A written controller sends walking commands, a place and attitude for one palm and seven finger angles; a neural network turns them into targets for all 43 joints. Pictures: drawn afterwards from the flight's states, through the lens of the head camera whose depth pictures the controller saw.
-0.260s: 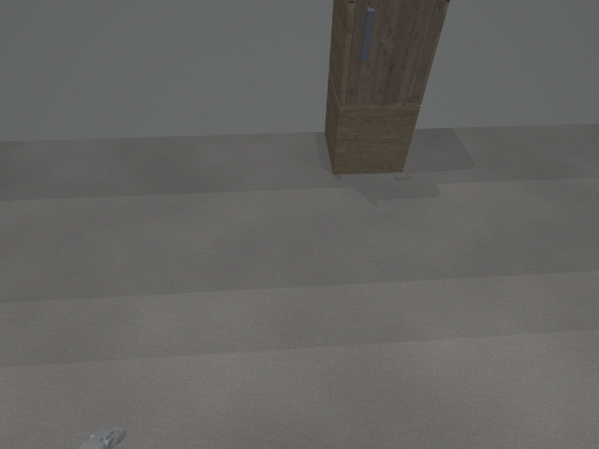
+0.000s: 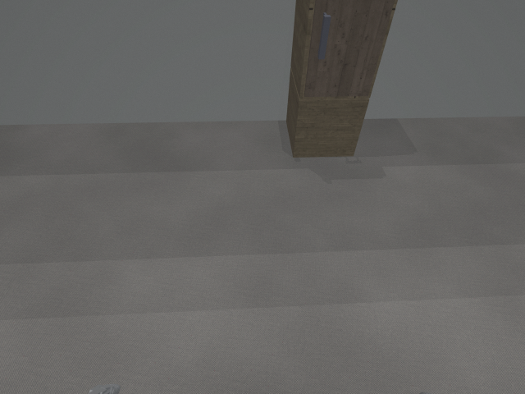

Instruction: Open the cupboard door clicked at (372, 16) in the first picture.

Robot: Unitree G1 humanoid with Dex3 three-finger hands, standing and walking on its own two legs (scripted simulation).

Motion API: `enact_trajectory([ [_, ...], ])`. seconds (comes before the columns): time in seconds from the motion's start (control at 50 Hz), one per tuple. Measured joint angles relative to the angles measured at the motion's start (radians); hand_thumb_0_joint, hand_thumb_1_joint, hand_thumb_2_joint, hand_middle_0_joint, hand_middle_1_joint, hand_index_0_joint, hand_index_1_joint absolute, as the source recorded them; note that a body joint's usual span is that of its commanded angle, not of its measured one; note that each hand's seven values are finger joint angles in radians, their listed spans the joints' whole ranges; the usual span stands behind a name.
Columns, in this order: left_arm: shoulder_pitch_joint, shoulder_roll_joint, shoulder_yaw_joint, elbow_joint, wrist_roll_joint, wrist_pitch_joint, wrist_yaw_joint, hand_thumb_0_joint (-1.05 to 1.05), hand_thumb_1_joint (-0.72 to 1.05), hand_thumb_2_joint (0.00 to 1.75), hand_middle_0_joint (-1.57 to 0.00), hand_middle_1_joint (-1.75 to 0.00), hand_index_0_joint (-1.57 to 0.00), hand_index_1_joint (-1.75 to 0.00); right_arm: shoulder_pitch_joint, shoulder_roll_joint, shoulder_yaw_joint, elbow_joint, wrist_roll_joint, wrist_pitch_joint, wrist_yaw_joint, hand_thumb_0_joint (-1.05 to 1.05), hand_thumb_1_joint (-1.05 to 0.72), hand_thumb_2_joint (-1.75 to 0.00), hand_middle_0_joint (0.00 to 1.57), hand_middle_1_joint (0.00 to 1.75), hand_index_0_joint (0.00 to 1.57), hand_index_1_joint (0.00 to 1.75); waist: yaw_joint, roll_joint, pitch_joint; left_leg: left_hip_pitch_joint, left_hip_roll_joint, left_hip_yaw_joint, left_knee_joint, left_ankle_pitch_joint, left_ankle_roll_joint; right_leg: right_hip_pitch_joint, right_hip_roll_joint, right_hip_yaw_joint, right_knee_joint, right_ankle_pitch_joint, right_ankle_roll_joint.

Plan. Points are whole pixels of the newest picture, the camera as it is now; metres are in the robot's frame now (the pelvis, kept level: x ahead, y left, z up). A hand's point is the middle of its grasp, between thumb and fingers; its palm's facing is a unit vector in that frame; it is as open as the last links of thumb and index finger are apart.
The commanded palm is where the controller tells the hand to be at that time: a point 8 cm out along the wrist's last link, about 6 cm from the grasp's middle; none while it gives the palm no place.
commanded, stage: stand and wait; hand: left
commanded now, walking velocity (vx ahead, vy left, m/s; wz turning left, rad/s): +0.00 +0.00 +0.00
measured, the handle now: (323, 36) +1.54 -0.17 -0.04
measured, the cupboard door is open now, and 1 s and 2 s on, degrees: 0 0 0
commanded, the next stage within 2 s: look at it before walking up in 0.56 s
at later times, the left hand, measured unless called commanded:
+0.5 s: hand out of the picture +0.06 +0.24 -0.15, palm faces -0.02 -0.94 -0.34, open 7.3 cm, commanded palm none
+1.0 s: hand out of the picture +0.06 +0.24 -0.15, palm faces -0.03 -0.94 -0.33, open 7.3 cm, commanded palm none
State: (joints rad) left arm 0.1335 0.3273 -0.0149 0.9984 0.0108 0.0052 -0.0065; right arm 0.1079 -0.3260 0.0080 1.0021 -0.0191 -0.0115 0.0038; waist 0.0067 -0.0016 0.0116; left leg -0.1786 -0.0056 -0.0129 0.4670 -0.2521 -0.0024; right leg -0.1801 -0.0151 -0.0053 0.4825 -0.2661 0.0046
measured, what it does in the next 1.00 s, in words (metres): stands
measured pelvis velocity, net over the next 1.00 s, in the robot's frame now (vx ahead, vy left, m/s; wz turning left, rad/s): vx -0.01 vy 0.00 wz -0.01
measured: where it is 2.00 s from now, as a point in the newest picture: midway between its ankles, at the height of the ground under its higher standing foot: outside the picture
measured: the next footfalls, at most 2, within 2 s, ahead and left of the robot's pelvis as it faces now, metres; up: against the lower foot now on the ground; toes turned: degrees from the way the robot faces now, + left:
none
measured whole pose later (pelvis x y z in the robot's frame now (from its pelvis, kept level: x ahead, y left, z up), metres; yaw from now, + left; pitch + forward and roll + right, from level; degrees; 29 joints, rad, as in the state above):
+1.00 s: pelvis -0.01 +0.00 +0.01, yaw +0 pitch -2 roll +0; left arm 0.14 0.34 -0.01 1.09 0.01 0.00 -0.01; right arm 0.13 -0.34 0.00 1.11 -0.01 -0.01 0.01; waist 0.00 0.00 0.03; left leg -0.15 0.01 -0.01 0.38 -0.19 -0.01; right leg -0.15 0.00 0.00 0.39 -0.20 0.00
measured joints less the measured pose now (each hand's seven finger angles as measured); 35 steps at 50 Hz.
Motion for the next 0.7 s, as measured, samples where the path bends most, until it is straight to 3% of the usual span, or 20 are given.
enact_trajectory([
  [0.7, 0.006, 0.013, 0.008, 0.082, 0.001, -0.009, -0.001, 0.0, 0.91, 0.9, -0.21, -0.3, -0.21, -0.3, 0.027, -0.012, -0.004, 0.108, 0.006, 0.001, 0.004, 0.01, -0.91, -0.9, 0.21, 0.3, 0.2, 0.3, -0.006, 0.002, 0.016, 0.017, 0.014, -0.001, -0.071, 0.059, -0.011, 0.017, 0.013, -0.001, -0.076, 0.063, -0.009],
])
